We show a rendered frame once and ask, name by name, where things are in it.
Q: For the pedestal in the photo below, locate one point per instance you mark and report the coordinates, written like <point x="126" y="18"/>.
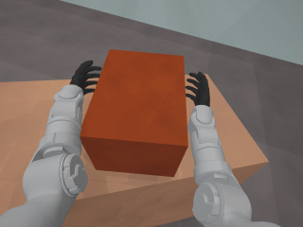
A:
<point x="110" y="198"/>

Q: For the robot right forearm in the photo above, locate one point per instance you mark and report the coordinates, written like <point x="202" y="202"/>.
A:
<point x="207" y="150"/>

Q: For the carton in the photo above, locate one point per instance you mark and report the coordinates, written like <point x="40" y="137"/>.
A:
<point x="136" y="121"/>

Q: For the right robot upper arm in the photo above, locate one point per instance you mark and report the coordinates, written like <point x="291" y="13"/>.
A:
<point x="222" y="205"/>

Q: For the robot left hand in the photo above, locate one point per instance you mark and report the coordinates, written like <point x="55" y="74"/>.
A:
<point x="81" y="77"/>

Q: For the left robot upper arm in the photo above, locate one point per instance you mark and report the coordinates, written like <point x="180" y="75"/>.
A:
<point x="51" y="186"/>

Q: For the robot right hand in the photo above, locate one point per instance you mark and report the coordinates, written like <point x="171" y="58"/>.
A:
<point x="202" y="95"/>

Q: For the robot left forearm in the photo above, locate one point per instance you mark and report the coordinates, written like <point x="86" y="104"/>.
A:
<point x="63" y="127"/>

